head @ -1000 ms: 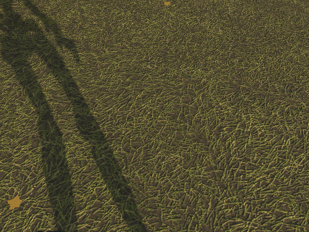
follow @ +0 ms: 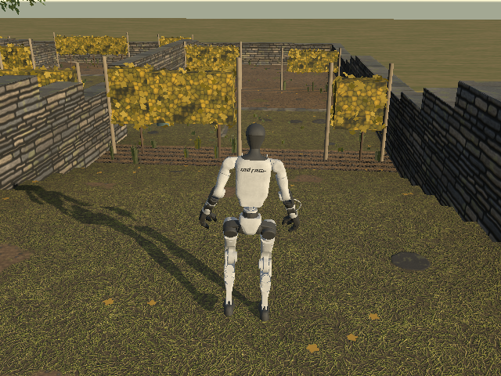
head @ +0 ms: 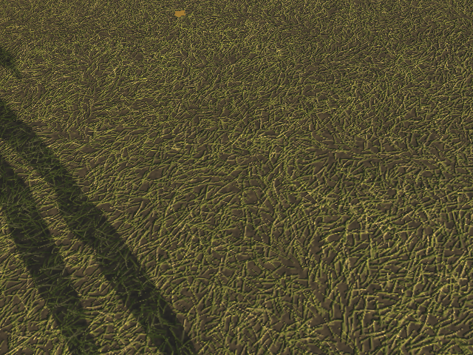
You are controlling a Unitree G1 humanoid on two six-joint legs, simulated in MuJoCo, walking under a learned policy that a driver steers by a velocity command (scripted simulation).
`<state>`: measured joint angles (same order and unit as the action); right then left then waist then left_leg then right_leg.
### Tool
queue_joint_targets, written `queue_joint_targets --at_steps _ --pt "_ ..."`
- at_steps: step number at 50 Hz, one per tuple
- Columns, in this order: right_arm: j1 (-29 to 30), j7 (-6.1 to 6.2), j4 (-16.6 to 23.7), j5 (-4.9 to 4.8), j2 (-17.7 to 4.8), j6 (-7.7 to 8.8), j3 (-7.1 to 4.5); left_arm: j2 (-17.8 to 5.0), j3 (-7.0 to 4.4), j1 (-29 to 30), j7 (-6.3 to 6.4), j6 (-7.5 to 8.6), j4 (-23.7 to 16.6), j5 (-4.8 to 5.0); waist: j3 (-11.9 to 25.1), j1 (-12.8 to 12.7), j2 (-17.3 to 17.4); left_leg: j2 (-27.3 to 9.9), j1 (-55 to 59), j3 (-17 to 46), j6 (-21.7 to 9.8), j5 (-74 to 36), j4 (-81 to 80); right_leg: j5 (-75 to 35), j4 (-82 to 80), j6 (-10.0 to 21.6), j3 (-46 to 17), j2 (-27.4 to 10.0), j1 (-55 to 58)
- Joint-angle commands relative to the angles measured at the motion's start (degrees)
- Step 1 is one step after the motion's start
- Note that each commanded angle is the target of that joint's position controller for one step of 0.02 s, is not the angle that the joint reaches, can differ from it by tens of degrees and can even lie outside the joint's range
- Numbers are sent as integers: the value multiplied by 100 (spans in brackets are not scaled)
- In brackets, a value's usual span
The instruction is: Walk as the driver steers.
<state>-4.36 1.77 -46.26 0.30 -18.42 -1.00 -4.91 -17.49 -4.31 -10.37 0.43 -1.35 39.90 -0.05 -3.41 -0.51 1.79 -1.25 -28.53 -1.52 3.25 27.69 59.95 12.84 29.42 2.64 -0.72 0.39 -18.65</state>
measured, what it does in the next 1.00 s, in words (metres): walks ahead, turning right: left foot, then right foot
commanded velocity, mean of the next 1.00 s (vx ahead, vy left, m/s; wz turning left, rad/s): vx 0.18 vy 0.00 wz -0.33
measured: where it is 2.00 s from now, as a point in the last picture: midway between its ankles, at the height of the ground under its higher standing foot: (297, 263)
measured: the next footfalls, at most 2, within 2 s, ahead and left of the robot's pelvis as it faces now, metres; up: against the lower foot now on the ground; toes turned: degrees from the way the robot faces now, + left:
left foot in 0.32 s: +0.09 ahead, +0.14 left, +0.00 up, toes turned -16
right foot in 0.74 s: +0.03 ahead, -0.14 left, +0.00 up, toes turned -24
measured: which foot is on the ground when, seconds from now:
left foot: up 0.00-0.30, down 0.32-0.74, up 0.76-1.00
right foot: down 0.00-0.32, up 0.34-0.72, down 0.74-1.00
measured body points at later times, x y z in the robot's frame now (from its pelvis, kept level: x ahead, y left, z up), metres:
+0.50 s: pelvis +0.02 +0.04 +0.00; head +0.06 +0.05 +0.45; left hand +0.24 +0.28 -0.10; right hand +0.06 -0.28 -0.09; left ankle +0.05 +0.15 -0.74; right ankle -0.04 -0.09 -0.66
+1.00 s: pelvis +0.11 -0.06 +0.00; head +0.12 -0.08 +0.45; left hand +0.23 +0.19 -0.10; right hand +0.15 -0.36 -0.12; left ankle +0.27 +0.07 -0.67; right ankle -0.01 -0.12 -0.74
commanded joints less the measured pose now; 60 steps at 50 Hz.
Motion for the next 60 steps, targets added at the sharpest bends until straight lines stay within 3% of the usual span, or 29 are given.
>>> queue_joint_targets --at_steps 1,6,11,13,15,16,17,18,19,21,22,24,27,30,33,35,36,37,38,39,40,41,43,45,50,54,56,58,60 --pt "22 63 331 15 -539 81 -160 -902 -216 217 118 99 -449 41 1025 124 -857 18 -648 470 50 -452 371 -2904 -886 1075 -1580 -1332 1247" --pt "182 18 364 -43 -303 111 -64 -1055 -279 92 196 31 -476 66 1039 -11 -901 181 -230 567 173 -784 -1095 -2279 -832 1061 -1769 -1185 1272" --pt "141 -78 362 -90 -422 158 -78 -1090 -291 213 140 -44 -530 59 885 -69 -1114 340 472 612 111 -717 -2029 -1693 -797 1037 -2329 -1079 866" --pt "4 -128 345 -100 -456 213 -93 -1067 -279 304 129 -71 -556 90 884 -6 -1154 377 748 612 29 -816 -2596 -1764 -659 956 -2579 -1005 898" --pt "-396 -168 223 -86 -497 268 -134 -990 -245 473 161 -120 -609 153 904 250 -1065 299 1552 520 -132 -1810 -3858 -1425 -356 634 -2554 -702 647" --pt "-579 -144 197 -10 -804 262 -212 -786 -186 328 173 -123 -628 125 1020 196 -590 -438 2244 1057 -399 -2216 -4092 -463 184 333 -2256 -382 94" --pt "-392 -86 258 79 -1291 192 -298 -494 -121 -32 151 -89 -675 94 905 -194 994 -1628 2692 2362 -1115 -3383 -4184 1616 1349 -53 -1127 589 -1044" --pt "-384 -100 326 230 -1097 203 -251 -939 -253 10 148 -30 -694 55 836 -8 1271 -2321 2269 3092 -1907 -3698 -4334 2503 2674 -326 -825 544 -1455" --pt "-98 -75 452 200 -796 226 -153 -1258 -375 -82 136 -30 -579 81 709 -99 771 -2124 2101 2643 -1906 -3522 -4301 2134 3407 -426 -928 296 -1439" --pt "280 -22 531 38 -510 211 -72 -1102 -395 -233 156 -141 -376 89 487 -184 555 -1448 2068 1651 -1443 -2969 -4216 1449 3894 -610 -779 196 -1582" --pt "254 9 519 -4 -487 198 -45 -958 -357 -211 144 -182 -389 96 412 -122 582 -1368 2105 1419 -1437 -3098 -4213 1244 4034 -697 -721 166 -1680" --pt "-156 78 424 -14 -556 150 -58 -735 -261 82 80 -173 -565 160 425 134 722 -1222 2380 1145 -1428 -1751 -4554 805 3588 -755 -333 -1 -1906" --pt "-656 107 344 -26 -755 171 -112 -614 -170 528 15 -85 -791 144 461 511 798 -1451 2880 1340 -1501 -605 -4859 819 2752 -778 -190 -212 -2051" --pt "-682 7 316 -85 -926 250 -157 -384 -42 504 -51 38 -807 79 412 487 748 -1478 2535 1083 -1474 -467 -5009 952 1731 -596 38 -278 -1288" --pt "-710 -160 229 -164 -1003 336 -172 -421 -20 277 -102 133 -659 89 197 372 739 -1424 1915 789 -1477 -611 -5033 837 733 -334 341 -161 -266" --pt "-666 -267 139 -281 -961 334 -129 -394 -31 -174 -117 194 -449 101 132 25 573 -1330 1389 716 -1408 -679 -4676 139 -368 -132 494 -7 791" --pt "-709 -309 94 -274 -758 343 -47 -488 -89 -628 -93 204 -250 119 258 -203 416 -1197 934 640 -1275 -829 -4273 46 -648 -46 493 85 1658" --pt "-614 -359 104 -189 -370 380 102 -670 -171 -1262 -40 212 -91 141 581 -520 106 -881 313 328 -966 -773 -3394 51 -733 73 -68 -345 2703" --pt "-405 -421 382 3 173 456 278 -1264 -279 -1807 44 222 -82 40 1007 -639 -1454 -223 -1019 -345 -443 229 -1208 142 -1071 538 -2059 -1848 3685" --pt "-334 -365 489 -194 -290 529 137 -1499 -347 -1794 6 312 -133 -42 782 -689 -1541 -18 -1714 217 -411 698 -26 985 -1593 1273 -3229 -2573 2953" --pt "-317 -356 449 -319 -660 533 23 -1028 -219 -1502 -27 424 -170 -12 331 -606 -1132 -275 -1954 640 -497 286 435 1700 -1758 1219 -2844 -2315 2643" --pt "-388 -375 384 -361 -694 525 -10 -732 -125 -1206 -40 514 -170 17 -9 -441 -1222 -368 -2062 713 -563 -282 441 1843 -1915 987 -2274 -1979 2429" --pt "-448 -344 270 -254 -628 502 -40 -540 -66 -811 -35 592 -176 17 -284 -253 -1071 -459 -1983 826 -505 -1179 253 720 -2144 694 -1390 -1666 2142" --pt "-591 -360 179 -242 -385 474 -4 -440 -60 -787 -2 665 -151 -73 -171 -148 -894 -382 -1792 826 -418 -1811 238 -558 -2172 577 -669 -1483 2025" --pt "-193 -396 425 -173 -81 411 103 -490 -94 -791 51 724 4 -73 -266 -166 -656 -284 -1438 528 -218 -2922 -1147 -1409 -2395 536 449 -1314 1667" --pt "510 -555 806 -163 97 436 221 -641 -148 -1132 92 686 247 10 -519 -388 -481 -239 -1203 67 -434 -3154 -2133 -1869 -2413 508 893 -1492 1863" --pt "665 -637 978 -182 42 453 213 -717 -171 -1208 102 611 335 53 -464 -337 -509 -127 -1146 -112 -626 -2827 -2421 -2803 -2082 453 1050 -1596 2299" --pt "504 -669 1074 -195 -147 435 127 -899 -213 -1166 148 517 337 64 -72 -109 -742 208 -624 -435 -871 -2292 -2437 -5013 -1333 348 1187 -1640 2656" --pt "-493 -629 925 -223 -561 381 -84 -1075 -247 -1100 203 402 306 60 653 481 -924 607 726 -606 -1169 -1858 -2414 -6416 217 221 1247 -1591 2603"
Velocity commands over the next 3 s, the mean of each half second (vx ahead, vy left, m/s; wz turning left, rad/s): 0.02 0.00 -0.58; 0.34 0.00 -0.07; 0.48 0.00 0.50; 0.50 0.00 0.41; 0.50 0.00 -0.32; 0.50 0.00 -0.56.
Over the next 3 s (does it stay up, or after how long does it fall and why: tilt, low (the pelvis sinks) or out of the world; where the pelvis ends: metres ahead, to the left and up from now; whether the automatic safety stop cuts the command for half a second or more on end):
stays up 1.16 -0.10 0.00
